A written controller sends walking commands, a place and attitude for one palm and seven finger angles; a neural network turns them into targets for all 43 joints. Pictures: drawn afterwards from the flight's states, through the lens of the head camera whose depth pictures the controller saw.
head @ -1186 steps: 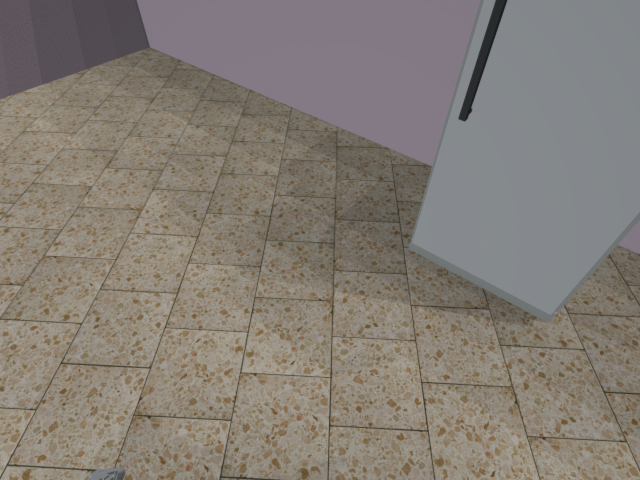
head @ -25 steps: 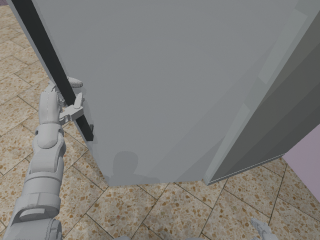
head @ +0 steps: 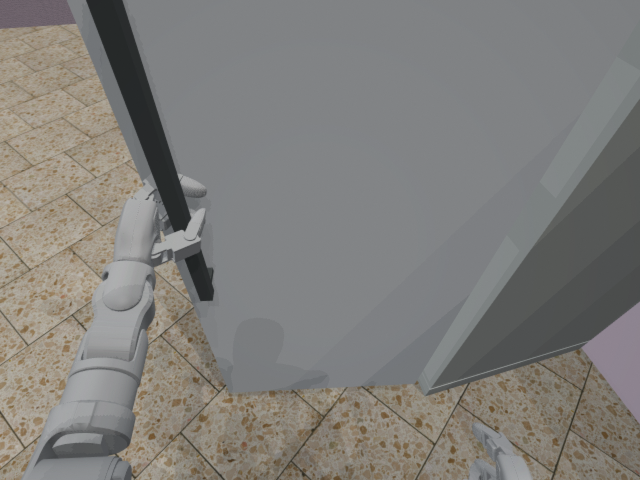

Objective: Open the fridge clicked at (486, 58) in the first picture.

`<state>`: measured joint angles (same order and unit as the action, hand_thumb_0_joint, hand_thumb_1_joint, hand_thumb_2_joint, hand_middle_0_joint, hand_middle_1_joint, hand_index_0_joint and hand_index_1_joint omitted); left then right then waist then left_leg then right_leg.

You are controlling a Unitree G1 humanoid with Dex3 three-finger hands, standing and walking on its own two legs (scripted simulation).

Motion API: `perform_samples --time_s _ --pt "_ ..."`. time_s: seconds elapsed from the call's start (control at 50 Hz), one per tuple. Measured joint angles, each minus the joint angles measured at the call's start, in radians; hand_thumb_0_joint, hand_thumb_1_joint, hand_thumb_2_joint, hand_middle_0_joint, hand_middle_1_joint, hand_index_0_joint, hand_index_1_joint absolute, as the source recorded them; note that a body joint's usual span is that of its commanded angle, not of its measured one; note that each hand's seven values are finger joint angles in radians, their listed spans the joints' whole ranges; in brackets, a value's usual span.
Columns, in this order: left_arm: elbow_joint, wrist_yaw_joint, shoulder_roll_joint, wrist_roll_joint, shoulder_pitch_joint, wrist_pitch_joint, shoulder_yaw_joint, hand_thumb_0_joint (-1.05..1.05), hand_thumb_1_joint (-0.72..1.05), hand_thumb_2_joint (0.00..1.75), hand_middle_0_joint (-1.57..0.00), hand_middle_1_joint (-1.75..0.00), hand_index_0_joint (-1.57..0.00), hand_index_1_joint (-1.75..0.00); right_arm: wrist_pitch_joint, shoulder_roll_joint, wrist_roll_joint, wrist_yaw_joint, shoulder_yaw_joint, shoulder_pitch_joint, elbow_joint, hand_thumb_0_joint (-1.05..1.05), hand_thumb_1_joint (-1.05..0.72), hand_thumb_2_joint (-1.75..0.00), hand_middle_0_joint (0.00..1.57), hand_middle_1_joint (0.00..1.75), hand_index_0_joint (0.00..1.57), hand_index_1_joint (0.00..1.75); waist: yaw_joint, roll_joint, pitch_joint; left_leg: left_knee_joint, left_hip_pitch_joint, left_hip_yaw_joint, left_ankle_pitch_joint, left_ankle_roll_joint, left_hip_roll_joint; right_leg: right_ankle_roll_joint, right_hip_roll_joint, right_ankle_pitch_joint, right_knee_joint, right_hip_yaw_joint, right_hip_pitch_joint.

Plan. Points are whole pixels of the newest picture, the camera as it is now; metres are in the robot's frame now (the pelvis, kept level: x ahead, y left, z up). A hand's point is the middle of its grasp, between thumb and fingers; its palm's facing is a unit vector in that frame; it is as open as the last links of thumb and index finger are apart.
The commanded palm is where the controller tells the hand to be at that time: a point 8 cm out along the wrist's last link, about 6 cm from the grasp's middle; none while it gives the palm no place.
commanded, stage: loosen the grip on the handle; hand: left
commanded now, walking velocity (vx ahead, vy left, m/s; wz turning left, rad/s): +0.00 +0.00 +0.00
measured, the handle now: (172, 175) +0.42 +0.21 +0.16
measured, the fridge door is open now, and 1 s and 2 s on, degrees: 77 74 74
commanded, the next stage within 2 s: slip the hand off the handle in 0.52 s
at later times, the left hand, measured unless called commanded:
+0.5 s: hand (193, 240) +0.38 +0.19 +0.09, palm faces +0.13 -0.97 -0.19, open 14.0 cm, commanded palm +0.34 +0.24 +0.10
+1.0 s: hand (144, 246) +0.37 +0.25 +0.09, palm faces +0.19 -0.96 -0.19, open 14.7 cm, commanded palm +0.33 +0.29 +0.10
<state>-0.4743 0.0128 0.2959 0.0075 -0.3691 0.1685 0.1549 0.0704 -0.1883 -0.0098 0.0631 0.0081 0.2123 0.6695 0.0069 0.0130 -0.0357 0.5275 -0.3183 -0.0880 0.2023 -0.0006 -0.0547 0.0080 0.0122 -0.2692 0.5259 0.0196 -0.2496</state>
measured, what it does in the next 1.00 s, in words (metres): stands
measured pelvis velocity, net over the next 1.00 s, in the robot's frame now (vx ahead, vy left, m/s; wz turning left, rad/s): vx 0.02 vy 0.01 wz -0.02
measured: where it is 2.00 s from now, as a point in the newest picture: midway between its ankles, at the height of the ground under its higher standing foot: outside the picture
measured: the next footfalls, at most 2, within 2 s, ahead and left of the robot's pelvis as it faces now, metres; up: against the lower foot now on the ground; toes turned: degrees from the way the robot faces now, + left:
none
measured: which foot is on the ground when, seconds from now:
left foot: down 0.00-1.00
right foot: down 0.00-1.00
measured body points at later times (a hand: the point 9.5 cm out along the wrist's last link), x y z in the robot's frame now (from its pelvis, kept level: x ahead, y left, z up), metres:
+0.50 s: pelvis -0.02 -0.01 -0.02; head +0.00 +0.00 +0.43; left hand +0.36 +0.24 +0.10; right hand +0.07 -0.27 -0.12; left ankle +0.05 +0.11 -0.73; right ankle +0.00 -0.13 -0.73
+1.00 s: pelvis +0.02 +0.01 -0.02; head +0.04 +0.01 +0.43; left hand +0.35 +0.30 +0.10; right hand +0.16 -0.24 -0.11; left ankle +0.05 +0.11 -0.73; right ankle +0.00 -0.13 -0.73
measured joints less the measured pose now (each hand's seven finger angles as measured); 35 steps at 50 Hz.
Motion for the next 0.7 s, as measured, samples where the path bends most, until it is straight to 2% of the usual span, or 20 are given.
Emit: perform_samples --time_s 0.04,0.08,0.12,0.16,0.26,0.38,0.44,0.56,0.7 --pt "-0.053 0.027 -0.012 -0.024 -0.031 -0.023 0.035 -0.03 0.59 0.77 -0.47 -1.40 -0.44 -1.40 0.028 -0.014 -0.005 -0.023 -0.007 0.029 -0.001 0.01 -0.91 -0.90 0.20 0.30 0.20 0.30 0.008 0.006 0.032 -0.006 -0.018 0.010 -0.017 -0.002 0.010 -0.003 0.009 -0.005 0.017 0.011 -0.023" --pt "-0.091 0.018 -0.010 -0.036 -0.036 -0.018 0.054 -0.02 0.54 0.74 -0.45 -1.38 -0.42 -1.38 0.040 -0.036 -0.001 -0.037 -0.010 0.042 -0.007 0.01 -0.91 -0.90 0.20 0.30 0.20 0.30 0.026 -0.005 0.053 0.017 -0.041 0.015 -0.011 0.000 0.008 -0.003 0.008 -0.010 0.038 0.015 -0.043" --pt "-0.129 0.002 -0.003 -0.032 -0.045 0.015 0.063 -0.01 0.45 0.70 -0.43 -1.36 -0.39 -1.35 0.043 -0.054 -0.001 -0.044 -0.015 0.052 -0.015 0.01 -0.91 -0.90 0.20 0.30 0.20 0.30 0.044 -0.010 0.065 0.051 -0.071 0.018 0.000 0.002 0.006 -0.005 0.008 -0.021 0.074 0.017 -0.073" --pt "-0.159 -0.010 0.006 -0.025 -0.056 0.055 0.063 0.00 0.33 0.64 -0.42 -1.36 -0.36 -1.34 0.042 -0.069 -0.003 -0.044 -0.021 0.066 -0.021 0.01 -0.91 -0.90 0.20 0.30 0.20 0.30 0.050 -0.009 0.072 0.084 -0.102 0.021 0.010 0.002 0.004 -0.007 0.008 -0.035 0.114 0.018 -0.107" --pt "-0.212 -0.002 0.042 -0.021 -0.085 0.127 0.043 0.00 -0.07 0.44 -0.42 -1.36 -0.35 -1.33 0.036 -0.092 -0.015 -0.029 -0.021 0.096 -0.010 0.01 -0.91 -0.90 0.20 0.30 0.20 0.30 0.042 -0.002 0.072 0.144 -0.160 0.046 0.036 0.010 0.015 -0.012 0.000 -0.051 0.175 0.012 -0.168" --pt "-0.225 0.018 0.061 -0.049 -0.085 0.151 0.052 0.00 -0.39 0.29 -0.39 -1.32 -0.35 -1.30 0.041 -0.088 -0.019 -0.012 -0.011 0.114 0.006 0.01 -0.91 -0.90 0.20 0.30 0.20 0.30 0.034 -0.003 0.076 0.173 -0.192 0.079 0.047 0.008 0.028 -0.017 -0.023 -0.050 0.190 -0.007 -0.203" --pt "-0.191 0.024 0.061 -0.061 -0.052 0.162 0.060 0.00 -0.46 0.25 -0.38 -1.29 -0.33 -1.27 0.044 -0.079 -0.017 -0.009 -0.005 0.121 0.001 0.01 -0.91 -0.90 0.20 0.30 0.20 0.30 0.036 -0.008 0.079 0.180 -0.195 0.083 0.057 0.006 0.027 -0.017 -0.029 -0.054 0.189 -0.012 -0.204" --pt "-0.114 0.021 0.042 -0.075 -0.008 0.142 0.059 0.00 -0.53 0.22 -0.37 -1.23 -0.29 -1.20 0.046 -0.065 -0.011 -0.007 0.003 0.112 -0.007 0.01 -0.91 -0.90 0.20 0.30 0.20 0.30 0.031 -0.022 0.084 0.190 -0.200 0.082 0.073 0.002 0.027 -0.011 -0.028 -0.067 0.185 -0.013 -0.202" --pt "-0.046 0.003 0.016 -0.063 0.035 0.103 0.060 -0.01 -0.55 0.21 -0.33 -1.20 -0.26 -1.16 0.043 -0.053 -0.001 -0.017 0.007 0.081 -0.025 0.01 -0.91 -0.90 0.20 0.30 0.20 0.30 0.017 -0.028 0.104 0.206 -0.209 0.077 0.101 0.010 0.035 -0.002 -0.020 -0.090 0.193 -0.018 -0.208"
